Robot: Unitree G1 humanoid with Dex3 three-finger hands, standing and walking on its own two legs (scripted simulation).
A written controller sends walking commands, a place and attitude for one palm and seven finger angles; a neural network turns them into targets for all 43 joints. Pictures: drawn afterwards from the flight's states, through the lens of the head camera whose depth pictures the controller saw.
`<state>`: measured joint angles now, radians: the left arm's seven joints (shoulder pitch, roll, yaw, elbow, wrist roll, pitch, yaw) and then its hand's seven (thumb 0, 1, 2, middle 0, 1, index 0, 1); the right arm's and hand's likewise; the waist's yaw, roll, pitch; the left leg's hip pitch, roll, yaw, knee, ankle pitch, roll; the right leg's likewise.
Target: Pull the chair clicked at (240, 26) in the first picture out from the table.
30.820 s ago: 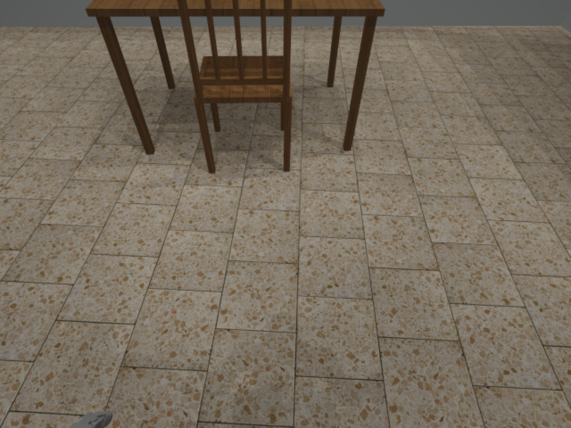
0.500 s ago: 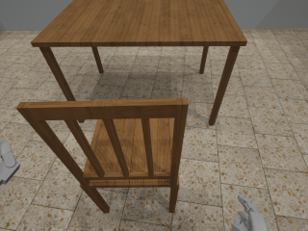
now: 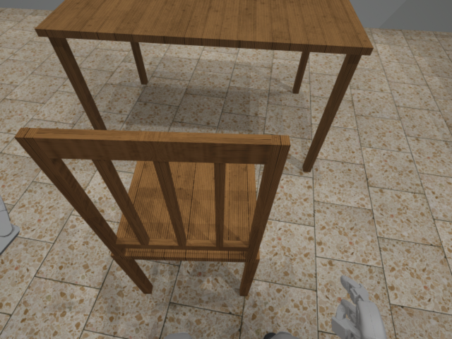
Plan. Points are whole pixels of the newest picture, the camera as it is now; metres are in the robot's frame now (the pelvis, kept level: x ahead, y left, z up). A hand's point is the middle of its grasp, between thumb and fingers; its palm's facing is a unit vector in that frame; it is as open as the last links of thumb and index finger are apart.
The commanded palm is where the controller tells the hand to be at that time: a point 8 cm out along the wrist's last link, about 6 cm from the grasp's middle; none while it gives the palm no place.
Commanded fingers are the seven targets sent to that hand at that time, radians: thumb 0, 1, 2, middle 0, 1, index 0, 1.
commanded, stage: step back with the hand held close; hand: left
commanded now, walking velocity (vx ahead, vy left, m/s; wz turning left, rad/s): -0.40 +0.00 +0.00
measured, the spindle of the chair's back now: (173, 209) +0.37 +0.15 -0.05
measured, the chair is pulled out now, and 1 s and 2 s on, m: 0.52 0.52 0.52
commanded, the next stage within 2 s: stop stepping back and stand still in 1.30 s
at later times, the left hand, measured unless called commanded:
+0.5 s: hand (3, 238) +0.19 +0.27 +0.18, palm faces +0.47 -0.74 -0.47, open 7.4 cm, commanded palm +0.13 +0.30 +0.20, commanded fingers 0.00 0.90 0.90 -0.20 -0.30 -0.20 -0.30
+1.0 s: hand out of the picture +0.15 +0.26 +0.19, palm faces +0.45 -0.77 -0.45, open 7.4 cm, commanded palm +0.09 +0.30 +0.20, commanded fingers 0.00 0.90 0.90 -0.20 -0.30 -0.20 -0.30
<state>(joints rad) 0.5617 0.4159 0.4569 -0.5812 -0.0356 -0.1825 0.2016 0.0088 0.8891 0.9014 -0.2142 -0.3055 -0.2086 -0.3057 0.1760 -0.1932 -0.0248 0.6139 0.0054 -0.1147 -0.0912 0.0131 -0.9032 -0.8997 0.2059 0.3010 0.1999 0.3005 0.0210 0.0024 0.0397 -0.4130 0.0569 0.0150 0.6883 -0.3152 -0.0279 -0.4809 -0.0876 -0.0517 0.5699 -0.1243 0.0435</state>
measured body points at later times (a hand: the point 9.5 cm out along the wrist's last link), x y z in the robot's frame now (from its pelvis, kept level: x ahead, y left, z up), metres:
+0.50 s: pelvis -0.01 +0.00 +0.00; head +0.02 +0.02 +0.45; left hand +0.16 +0.30 +0.21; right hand +0.16 -0.24 -0.08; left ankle +0.03 +0.13 -0.72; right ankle +0.10 -0.16 -0.72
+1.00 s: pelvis -0.04 +0.00 +0.00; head -0.02 +0.02 +0.45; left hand +0.12 +0.30 +0.21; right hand +0.13 -0.23 -0.08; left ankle +0.02 +0.13 -0.71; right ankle +0.04 -0.15 -0.72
